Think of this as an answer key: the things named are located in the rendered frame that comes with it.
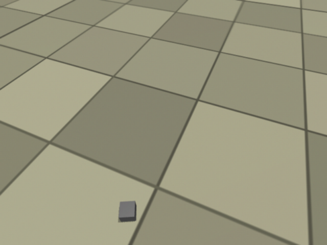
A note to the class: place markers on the small box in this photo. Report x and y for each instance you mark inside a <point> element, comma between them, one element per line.
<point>127,211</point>

